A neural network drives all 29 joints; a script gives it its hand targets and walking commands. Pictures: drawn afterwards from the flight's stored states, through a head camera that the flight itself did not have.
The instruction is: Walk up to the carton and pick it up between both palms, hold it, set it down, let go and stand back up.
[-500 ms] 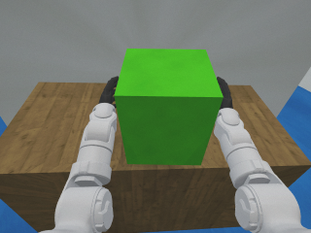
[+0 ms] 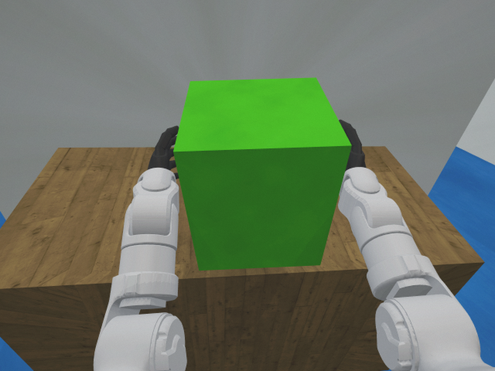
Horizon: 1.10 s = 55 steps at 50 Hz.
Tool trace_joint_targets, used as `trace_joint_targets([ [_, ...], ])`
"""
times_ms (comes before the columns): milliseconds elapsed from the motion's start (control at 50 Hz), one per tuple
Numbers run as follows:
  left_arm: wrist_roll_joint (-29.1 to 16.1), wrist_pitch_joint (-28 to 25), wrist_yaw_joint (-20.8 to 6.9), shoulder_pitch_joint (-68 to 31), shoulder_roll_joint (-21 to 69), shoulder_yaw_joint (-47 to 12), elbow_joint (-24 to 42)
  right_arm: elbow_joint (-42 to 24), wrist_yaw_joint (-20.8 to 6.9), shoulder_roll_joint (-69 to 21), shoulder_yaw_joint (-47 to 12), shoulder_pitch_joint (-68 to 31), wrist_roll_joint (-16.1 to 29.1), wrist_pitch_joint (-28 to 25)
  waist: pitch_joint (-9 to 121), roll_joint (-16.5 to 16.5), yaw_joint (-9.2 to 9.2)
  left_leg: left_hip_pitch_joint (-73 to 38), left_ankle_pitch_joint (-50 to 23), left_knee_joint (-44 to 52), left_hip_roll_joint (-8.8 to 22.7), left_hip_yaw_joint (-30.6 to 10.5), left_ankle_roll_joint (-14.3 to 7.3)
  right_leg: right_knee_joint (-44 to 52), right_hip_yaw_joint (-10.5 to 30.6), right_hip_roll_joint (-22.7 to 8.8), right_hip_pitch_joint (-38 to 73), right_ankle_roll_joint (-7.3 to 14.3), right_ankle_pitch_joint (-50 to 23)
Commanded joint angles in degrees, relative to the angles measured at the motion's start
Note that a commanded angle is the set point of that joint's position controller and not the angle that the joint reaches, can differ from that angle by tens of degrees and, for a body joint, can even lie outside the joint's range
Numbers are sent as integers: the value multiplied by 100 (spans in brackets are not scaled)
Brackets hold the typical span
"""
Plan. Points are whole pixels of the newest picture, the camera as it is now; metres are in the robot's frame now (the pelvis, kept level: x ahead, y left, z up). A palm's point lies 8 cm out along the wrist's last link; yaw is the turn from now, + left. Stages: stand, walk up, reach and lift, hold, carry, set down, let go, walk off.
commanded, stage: reach and lift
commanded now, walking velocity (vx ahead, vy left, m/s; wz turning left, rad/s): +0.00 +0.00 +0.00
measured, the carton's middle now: (256, 175) +0.40 -0.01 +0.17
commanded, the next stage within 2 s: hold in 0.96 s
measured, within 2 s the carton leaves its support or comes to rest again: neither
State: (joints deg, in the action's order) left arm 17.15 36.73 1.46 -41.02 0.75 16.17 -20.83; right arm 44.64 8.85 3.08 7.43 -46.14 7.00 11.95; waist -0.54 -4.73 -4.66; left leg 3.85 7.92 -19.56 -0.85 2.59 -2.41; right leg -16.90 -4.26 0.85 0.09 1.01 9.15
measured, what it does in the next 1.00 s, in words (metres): stands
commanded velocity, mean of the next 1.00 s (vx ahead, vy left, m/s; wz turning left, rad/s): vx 0.00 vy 0.00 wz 0.00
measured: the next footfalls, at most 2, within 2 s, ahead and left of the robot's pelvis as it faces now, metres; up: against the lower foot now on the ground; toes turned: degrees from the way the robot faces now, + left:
none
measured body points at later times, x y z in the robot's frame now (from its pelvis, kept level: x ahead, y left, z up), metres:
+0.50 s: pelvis +0.01 +0.00 +0.00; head -0.04 +0.03 +0.45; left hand +0.40 +0.15 +0.20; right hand +0.40 -0.16 +0.21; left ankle +0.04 +0.09 -0.75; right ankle +0.01 -0.10 -0.75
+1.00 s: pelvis +0.01 +0.00 +0.00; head -0.05 +0.02 +0.44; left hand +0.39 +0.15 +0.22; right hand +0.39 -0.16 +0.23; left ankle +0.04 +0.09 -0.75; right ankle +0.01 -0.10 -0.75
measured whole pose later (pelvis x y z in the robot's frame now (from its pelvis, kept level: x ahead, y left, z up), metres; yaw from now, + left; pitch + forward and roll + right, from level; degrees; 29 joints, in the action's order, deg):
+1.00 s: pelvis +0.01 +0.00 +0.00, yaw +0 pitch -9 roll -1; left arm 17.6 47.0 -0.1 -39.0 1.2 16.8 -6.9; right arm 33.6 11.6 5.1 1.4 -46.4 12.9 21.6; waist -1.1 -2.4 -5.7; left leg 1.6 9.4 -20.2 -0.8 2.3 -2.3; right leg -16.8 -4.4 0.9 2.8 1.0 10.3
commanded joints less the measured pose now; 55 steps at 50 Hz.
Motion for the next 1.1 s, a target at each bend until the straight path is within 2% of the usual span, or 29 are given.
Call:
trace_joint_targets([
  [0, -772, -241, -834, -4328, 3064, -2118, 732, -1409, -779, -2966, -1347, -4366, 174, -180, 2080, 668, -153, -1065, -290, 380, 91, -165, 252, 373, -86, 97, -315, -254, -153],
  [200, -817, -71, -817, -4177, 3072, -2197, 1161, -1856, -715, -3021, -1699, -4467, 405, -89, 2427, 573, -121, -1274, -1001, 205, 72, -213, 272, 291, -124, 166, -10, -272, -716],
  [340, -854, 38, -812, -4152, 3006, -2293, 1418, -2110, -627, -3080, -1961, -4490, 598, 33, 2392, 503, -66, -1267, -1078, 164, 43, -212, 240, 274, -100, 186, 32, -311, -847],
  [660, -978, 360, -936, -4070, 2904, -2527, 2078, -2603, -377, -3124, -2324, -4261, 964, 474, 2405, 648, -214, -1364, -1546, 8, -26, -237, 332, 170, -59, 208, 235, -368, -1439],
  [920, -957, 589, -987, -4138, 2779, -2391, 2156, -2805, -352, -3160, -2383, -4455, 1107, 760, 2255, 532, -105, -1190, -1251, 104, -18, -180, 268, 203, -31, 206, 201, -386, -1165],
  [1080, -938, 719, -1031, -4226, 2735, -2303, 2088, -2624, -348, -3174, -2304, -4495, 1129, 915, 2141, 540, -100, -1085, -1005, 186, -15, -147, 229, 244, -3, 192, 170, -391, -932],
])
